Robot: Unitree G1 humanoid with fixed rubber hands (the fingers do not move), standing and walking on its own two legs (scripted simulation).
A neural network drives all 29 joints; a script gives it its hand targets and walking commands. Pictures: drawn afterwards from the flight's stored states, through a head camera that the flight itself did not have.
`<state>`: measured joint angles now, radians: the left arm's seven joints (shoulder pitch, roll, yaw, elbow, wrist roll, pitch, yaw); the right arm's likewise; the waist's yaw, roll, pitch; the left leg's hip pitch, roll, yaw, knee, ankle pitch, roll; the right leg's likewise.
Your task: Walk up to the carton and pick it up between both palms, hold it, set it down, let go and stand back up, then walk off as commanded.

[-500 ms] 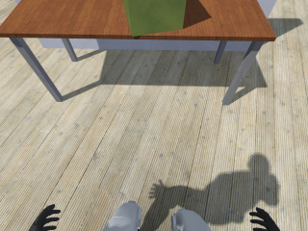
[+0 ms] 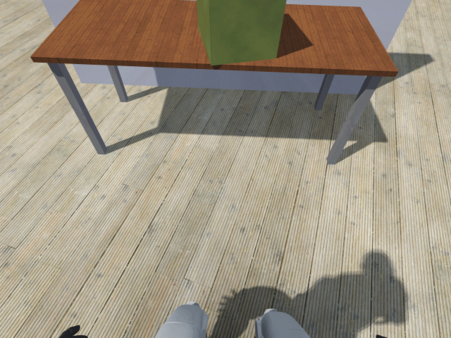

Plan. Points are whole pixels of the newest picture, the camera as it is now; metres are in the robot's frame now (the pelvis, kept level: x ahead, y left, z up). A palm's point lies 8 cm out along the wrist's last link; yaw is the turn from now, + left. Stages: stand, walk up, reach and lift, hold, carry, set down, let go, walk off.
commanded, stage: stand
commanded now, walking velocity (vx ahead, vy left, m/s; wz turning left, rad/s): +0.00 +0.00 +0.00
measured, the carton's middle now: (236, 3) +1.18 +0.02 +0.03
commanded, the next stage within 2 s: none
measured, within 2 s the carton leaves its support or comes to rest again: neither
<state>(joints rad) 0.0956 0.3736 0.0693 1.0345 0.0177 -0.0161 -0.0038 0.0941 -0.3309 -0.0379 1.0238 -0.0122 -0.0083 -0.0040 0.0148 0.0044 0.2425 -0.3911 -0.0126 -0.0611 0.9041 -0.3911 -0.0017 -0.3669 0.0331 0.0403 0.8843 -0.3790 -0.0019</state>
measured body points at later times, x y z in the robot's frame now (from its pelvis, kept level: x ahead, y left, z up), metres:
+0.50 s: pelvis -0.04 +0.02 +0.04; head -0.06 +0.03 +0.48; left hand +0.03 +0.32 -0.10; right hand +0.02 -0.28 -0.10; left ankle +0.08 +0.13 -0.69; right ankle +0.06 -0.12 -0.68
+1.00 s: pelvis -0.08 +0.02 +0.03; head -0.07 +0.02 +0.48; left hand -0.03 +0.30 -0.11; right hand -0.06 -0.27 -0.11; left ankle -0.08 +0.17 -0.69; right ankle -0.03 -0.08 -0.69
